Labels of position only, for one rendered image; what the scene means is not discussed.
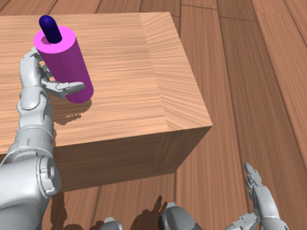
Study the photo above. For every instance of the bottle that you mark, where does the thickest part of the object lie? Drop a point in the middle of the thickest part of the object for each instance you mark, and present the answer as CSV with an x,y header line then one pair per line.
x,y
59,49

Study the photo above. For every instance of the left robot hand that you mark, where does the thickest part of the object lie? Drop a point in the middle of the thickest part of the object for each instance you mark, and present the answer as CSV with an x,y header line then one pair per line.
x,y
33,74

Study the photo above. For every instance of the right robot arm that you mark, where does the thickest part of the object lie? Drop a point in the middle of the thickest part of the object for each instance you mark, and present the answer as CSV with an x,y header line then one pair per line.
x,y
273,224

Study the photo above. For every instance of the left robot arm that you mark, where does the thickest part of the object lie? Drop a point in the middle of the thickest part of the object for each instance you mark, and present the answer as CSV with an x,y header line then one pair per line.
x,y
28,174

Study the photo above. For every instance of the right robot hand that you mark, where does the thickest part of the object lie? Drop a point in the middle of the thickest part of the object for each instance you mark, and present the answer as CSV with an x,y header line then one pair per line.
x,y
263,203

